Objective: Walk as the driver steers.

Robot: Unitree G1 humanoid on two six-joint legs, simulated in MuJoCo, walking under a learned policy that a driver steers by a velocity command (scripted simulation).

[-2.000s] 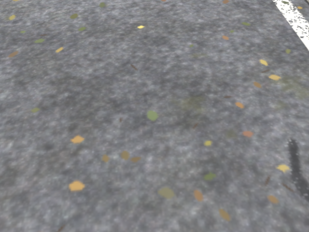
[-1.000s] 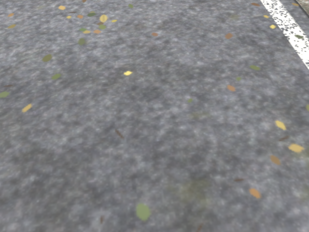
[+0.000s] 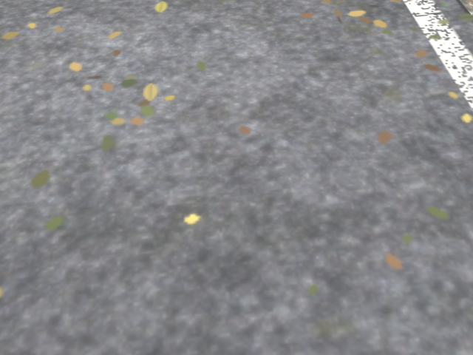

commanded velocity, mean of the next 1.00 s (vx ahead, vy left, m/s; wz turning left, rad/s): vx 0.45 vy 0.00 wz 0.54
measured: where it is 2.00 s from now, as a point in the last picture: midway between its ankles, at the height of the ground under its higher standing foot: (164, 226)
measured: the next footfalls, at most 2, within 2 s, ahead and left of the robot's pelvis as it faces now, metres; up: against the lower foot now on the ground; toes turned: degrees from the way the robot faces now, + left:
left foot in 0.48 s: +0.39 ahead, +0.18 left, +0.00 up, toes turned +20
right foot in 0.94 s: +0.74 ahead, +0.13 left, +0.00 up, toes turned +36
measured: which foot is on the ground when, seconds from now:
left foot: up 0.00-0.46, down 0.48-0.96, up 0.98-1.00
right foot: down 0.00-0.46, up 0.48-0.92, down 0.94-1.00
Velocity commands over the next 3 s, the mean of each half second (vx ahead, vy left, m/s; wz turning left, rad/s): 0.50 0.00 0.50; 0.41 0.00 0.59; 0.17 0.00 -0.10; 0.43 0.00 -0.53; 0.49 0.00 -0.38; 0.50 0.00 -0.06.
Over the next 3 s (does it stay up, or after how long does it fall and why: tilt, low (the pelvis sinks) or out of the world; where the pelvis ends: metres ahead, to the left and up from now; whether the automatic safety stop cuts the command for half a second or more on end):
stays up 1.41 0.23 0.01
